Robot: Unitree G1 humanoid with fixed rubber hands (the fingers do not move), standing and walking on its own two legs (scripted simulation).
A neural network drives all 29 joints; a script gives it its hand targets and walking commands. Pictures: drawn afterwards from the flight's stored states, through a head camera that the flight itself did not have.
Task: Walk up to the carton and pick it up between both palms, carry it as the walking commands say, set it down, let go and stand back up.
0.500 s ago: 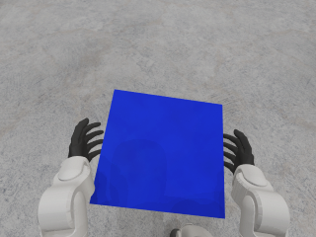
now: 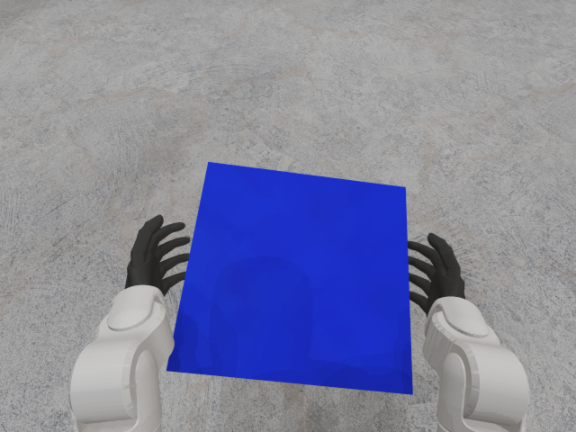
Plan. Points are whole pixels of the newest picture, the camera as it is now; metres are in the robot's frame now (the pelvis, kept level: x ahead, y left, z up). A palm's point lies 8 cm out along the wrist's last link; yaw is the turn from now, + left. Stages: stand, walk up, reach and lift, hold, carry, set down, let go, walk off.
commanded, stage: carry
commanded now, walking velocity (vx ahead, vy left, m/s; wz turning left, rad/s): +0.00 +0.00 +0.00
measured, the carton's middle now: (292, 280) +0.31 +0.01 +0.02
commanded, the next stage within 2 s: none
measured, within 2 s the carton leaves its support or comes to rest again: neither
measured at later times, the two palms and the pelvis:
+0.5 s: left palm (207, 87) +0.72 +0.18 +0.03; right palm (368, 103) +0.70 -0.15 +0.01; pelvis +0.46 +0.03 -0.05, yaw +5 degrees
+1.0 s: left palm out of the picture +1.23 +0.20 +0.05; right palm out of the picture +1.18 -0.13 +0.02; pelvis +0.95 +0.06 -0.04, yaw +3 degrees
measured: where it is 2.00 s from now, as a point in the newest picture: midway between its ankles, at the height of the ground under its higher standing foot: (276, 104)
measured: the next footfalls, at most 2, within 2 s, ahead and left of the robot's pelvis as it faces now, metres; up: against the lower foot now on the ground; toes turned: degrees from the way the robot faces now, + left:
left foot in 0.16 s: +0.16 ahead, +0.09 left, +0.00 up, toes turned +4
right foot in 0.42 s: +0.53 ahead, -0.03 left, +0.00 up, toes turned +0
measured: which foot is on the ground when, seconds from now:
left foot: up 0.00-0.14, down 0.16-0.42, up 0.44-0.70, down 0.72-0.98, up 1.00-1.00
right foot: down 0.00-0.18, up 0.20-0.40, down 0.42-0.72, up 0.74-0.98, down 1.00-1.00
